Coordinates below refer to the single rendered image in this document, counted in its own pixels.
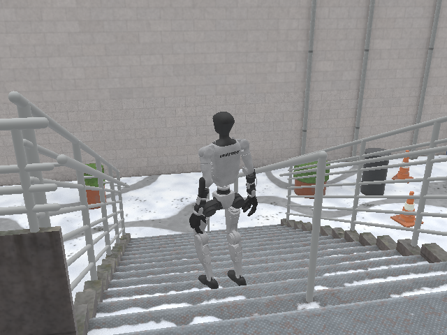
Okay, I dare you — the stairs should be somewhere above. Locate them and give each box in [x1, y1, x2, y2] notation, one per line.
[87, 224, 447, 335]

